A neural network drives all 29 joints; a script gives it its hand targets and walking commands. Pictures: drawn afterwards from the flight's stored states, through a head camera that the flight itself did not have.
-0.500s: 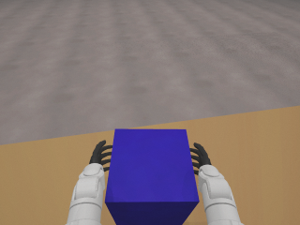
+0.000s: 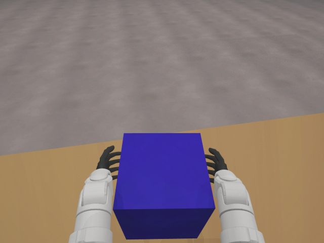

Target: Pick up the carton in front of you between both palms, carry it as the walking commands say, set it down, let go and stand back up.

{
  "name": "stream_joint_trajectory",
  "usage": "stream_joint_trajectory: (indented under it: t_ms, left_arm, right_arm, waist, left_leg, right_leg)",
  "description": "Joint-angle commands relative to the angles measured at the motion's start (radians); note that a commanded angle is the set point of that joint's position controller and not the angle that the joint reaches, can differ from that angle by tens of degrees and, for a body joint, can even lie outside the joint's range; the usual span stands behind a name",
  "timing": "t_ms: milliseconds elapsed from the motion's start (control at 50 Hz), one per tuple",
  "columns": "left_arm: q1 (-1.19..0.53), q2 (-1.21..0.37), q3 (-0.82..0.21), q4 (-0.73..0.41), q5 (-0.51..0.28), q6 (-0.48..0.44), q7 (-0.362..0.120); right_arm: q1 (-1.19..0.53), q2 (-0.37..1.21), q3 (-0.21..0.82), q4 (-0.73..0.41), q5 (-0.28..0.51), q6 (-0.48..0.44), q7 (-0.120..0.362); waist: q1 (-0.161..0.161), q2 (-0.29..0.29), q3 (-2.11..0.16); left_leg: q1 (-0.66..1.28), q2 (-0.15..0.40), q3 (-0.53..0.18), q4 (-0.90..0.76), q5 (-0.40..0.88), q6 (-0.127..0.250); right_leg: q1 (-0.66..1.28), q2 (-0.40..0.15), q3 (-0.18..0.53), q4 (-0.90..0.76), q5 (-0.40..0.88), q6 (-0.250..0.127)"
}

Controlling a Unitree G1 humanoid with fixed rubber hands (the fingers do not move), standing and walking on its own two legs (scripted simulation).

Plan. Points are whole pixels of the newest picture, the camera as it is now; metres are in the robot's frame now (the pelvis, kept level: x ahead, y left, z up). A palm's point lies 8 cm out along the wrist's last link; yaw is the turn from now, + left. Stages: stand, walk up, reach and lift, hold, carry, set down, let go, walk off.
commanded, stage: reach and lift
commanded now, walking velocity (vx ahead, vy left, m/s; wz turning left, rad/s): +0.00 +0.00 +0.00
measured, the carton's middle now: (162, 188) +0.31 +0.00 -0.04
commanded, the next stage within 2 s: hold in 0.50 s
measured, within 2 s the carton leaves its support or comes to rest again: neither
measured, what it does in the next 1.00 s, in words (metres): stands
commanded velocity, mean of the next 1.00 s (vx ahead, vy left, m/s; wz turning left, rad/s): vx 0.00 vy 0.00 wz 0.00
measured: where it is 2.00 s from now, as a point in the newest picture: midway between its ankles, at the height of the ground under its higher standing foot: outside the picture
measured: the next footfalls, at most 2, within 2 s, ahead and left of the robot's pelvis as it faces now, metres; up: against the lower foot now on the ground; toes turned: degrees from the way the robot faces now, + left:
right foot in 1.64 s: +0.13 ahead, -0.10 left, +0.00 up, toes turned -7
left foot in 1.92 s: +0.35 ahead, +0.14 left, +0.00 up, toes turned +10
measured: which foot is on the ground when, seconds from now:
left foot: down 0.00-1.00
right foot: down 0.00-1.00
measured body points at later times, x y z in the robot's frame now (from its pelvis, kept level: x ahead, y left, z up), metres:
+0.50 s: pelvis +0.02 +0.00 +0.00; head -0.02 +0.00 +0.45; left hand +0.32 +0.15 +0.04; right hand +0.31 -0.15 +0.03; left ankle +0.02 +0.13 -0.74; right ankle +0.02 -0.13 -0.74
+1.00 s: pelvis +0.00 +0.00 +0.00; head -0.05 +0.00 +0.45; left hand +0.31 +0.15 +0.05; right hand +0.31 -0.15 +0.05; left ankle +0.02 +0.13 -0.74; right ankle +0.02 -0.13 -0.74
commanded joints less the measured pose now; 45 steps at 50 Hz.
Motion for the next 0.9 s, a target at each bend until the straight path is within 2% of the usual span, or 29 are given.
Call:
stream_joint_trajectory:
  t_ms: [0,240,460,560,700,880]
  left_arm:
    - [-0.429,-0.938,-0.536,0.052,-0.227,0.006,-0.251]
    - [-0.342,-0.925,-0.573,-0.035,-0.253,0.038,-0.245]
    - [-0.332,-0.923,-0.586,-0.073,-0.267,0.066,-0.242]
    - [-0.34,-0.931,-0.649,-0.157,-0.306,0.093,-0.236]
    - [-0.348,-0.887,-0.576,-0.1,-0.266,0.141,-0.238]
    - [-0.434,-0.911,-0.576,-0.084,-0.272,0.13,-0.249]
  right_arm:
    - [-0.511,0.926,0.543,-0.015,0.243,-0.031,0.24]
    - [-0.417,0.912,0.573,-0.097,0.269,0.001,0.233]
    - [-0.41,0.897,0.585,-0.137,0.279,0.027,0.235]
    - [-0.421,0.905,0.647,-0.218,0.315,0.055,0.232]
    - [-0.424,0.86,0.572,-0.159,0.277,0.103,0.236]
    - [-0.506,0.891,0.571,-0.139,0.279,0.093,0.244]
  waist:
    - [0.002,-0.007,-0.242]
    - [0.001,-0.002,-0.243]
    - [0.0,0.0,-0.221]
    - [-0.002,0.0,-0.267]
    - [-0.001,0.002,-0.127]
    - [-0.002,0.0,-0.172]
  left_leg:
    - [0.055,-0.058,0.082,-0.078,0.117,0.004]
    - [0.106,-0.063,0.074,-0.099,0.237,-0.004]
    - [0.118,-0.062,0.07,-0.113,0.235,-0.007]
    - [0.157,-0.061,0.065,-0.12,0.29,-0.009]
    - [0.109,-0.056,0.074,-0.149,0.121,-0.002]
    - [0.108,-0.055,0.08,-0.136,0.091,0.0]
  right_leg:
    - [0.09,0.054,-0.075,-0.077,0.112,0.004]
    - [0.141,0.061,-0.067,-0.097,0.234,0.009]
    - [0.15,0.063,-0.067,-0.109,0.225,0.009]
    - [0.186,0.065,-0.065,-0.118,0.277,0.01]
    - [0.14,0.058,-0.074,-0.145,0.108,0.002]
    - [0.145,0.054,-0.077,-0.132,0.084,0.0]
